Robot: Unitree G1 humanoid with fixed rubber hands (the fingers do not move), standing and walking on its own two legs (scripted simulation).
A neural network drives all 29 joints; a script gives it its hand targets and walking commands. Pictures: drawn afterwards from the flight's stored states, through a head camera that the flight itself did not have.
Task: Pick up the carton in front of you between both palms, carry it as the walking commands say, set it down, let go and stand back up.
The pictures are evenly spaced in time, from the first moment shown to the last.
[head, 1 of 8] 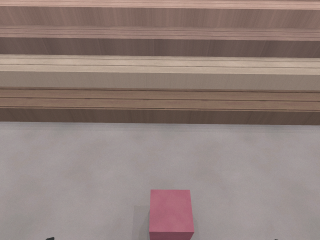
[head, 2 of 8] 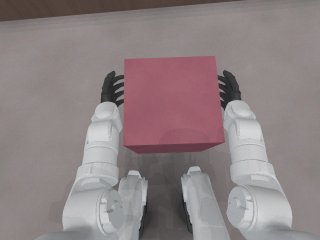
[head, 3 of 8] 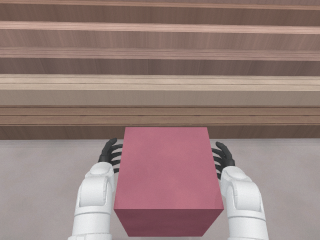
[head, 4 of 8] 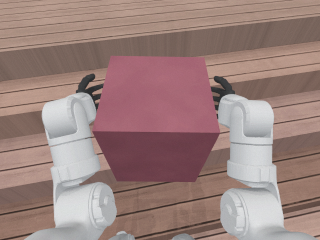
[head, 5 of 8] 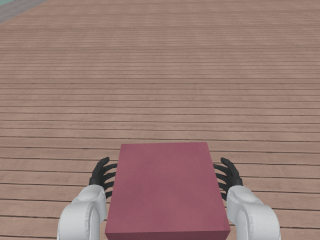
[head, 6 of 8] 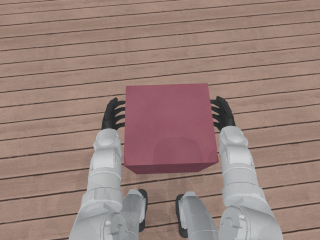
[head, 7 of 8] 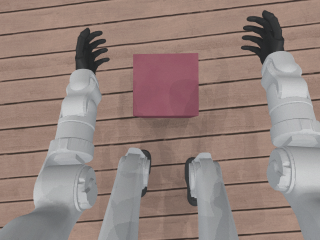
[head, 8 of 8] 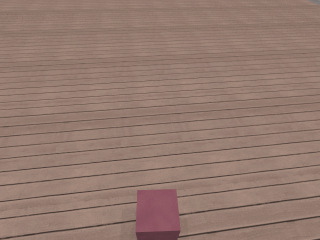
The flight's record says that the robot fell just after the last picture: no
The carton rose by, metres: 2.09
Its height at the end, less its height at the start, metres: +1.32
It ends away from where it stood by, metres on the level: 5.00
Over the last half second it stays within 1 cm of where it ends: yes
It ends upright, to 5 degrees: yes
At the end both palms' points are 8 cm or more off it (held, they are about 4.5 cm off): yes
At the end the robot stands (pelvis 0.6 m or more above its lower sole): yes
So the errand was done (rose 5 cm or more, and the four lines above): yes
